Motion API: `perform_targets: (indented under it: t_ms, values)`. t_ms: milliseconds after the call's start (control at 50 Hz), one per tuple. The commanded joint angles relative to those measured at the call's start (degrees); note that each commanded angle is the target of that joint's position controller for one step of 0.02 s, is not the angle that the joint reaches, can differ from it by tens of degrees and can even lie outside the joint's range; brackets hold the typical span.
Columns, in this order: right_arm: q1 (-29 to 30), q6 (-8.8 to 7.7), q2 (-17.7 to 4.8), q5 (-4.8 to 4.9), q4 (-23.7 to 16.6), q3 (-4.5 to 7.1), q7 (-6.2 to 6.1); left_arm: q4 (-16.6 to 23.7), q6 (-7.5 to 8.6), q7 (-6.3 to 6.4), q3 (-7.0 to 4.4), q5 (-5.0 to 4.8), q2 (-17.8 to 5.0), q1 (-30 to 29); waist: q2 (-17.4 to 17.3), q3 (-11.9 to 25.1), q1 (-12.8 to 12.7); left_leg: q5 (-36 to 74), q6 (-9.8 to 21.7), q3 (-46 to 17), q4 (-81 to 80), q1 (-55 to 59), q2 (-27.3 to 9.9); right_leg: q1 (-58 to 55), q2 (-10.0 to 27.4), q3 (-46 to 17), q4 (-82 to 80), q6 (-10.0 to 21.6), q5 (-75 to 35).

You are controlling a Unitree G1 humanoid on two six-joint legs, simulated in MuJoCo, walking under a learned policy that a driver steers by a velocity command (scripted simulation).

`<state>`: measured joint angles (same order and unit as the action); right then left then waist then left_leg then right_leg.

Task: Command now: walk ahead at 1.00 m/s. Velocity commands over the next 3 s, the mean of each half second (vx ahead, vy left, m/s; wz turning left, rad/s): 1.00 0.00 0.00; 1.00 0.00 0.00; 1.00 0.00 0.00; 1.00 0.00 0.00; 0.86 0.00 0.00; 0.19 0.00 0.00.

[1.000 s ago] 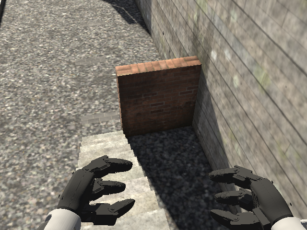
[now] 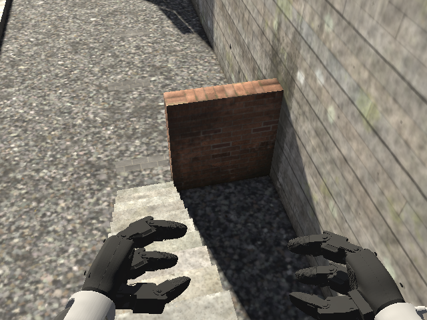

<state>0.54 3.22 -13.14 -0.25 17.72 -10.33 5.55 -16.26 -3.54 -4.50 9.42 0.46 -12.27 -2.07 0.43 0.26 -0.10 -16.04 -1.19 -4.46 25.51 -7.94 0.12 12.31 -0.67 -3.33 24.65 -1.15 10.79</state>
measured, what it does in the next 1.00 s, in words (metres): stands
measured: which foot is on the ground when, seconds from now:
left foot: down 0.00-1.00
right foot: down 0.00-1.00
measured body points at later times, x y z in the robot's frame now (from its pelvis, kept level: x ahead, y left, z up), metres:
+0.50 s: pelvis +0.00 +0.00 +0.00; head -0.01 +0.01 +0.45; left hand +0.28 +0.15 +0.02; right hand +0.27 -0.15 +0.01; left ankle -0.02 +0.13 -0.74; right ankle +0.03 -0.13 -0.74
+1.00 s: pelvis +0.00 +0.00 +0.00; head -0.01 +0.01 +0.45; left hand +0.28 +0.16 +0.02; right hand +0.28 -0.15 +0.01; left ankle -0.02 +0.14 -0.74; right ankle +0.03 -0.13 -0.74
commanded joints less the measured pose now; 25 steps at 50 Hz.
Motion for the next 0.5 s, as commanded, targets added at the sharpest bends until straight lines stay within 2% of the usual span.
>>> perform_targets:
  t_ms: [20,120,160,500]
  values:
    - [8.59,-1.23,-4.02,0.06,-6.78,1.99,-0.12,6.99,1.27,0.11,-1.71,-0.05,-3.31,-9.23,-0.46,8.07,0.03,8.72,1.02,-7.79,-3.94,-2.15,-9.48,-6.04,9.6,-9.32,-1.77,0.73,-10.58]
    - [8.73,-1.42,-3.87,0.3,-6.61,1.95,-0.07,6.92,1.4,0.09,-1.55,-0.15,-3.0,-9.04,-0.39,7.74,-0.12,6.68,1.4,-8.54,-4.22,-1.97,-9.74,-5.82,10.1,-9.98,-2.33,0.99,-8.41]
    - [8.78,-1.25,-4.05,0.01,-6.75,2.01,-0.08,7.02,1.26,0.06,-1.71,-0.04,-3.38,-9.42,-0.43,7.51,0.08,8.57,1.11,-7.89,-4.01,-2.36,-9.46,-5.63,9.61,-9.38,-1.91,0.77,-10.18]
    - [8.51,-1.24,-3.81,0.07,-6.68,1.92,-0.17,7.01,1.35,0.08,-1.69,-0.04,-3.07,-9.11,-0.46,8.1,0.0,8.73,1.01,-7.78,-3.67,-2.39,-9.42,-5.99,9.59,-9.13,-1.37,0.65,-10.61]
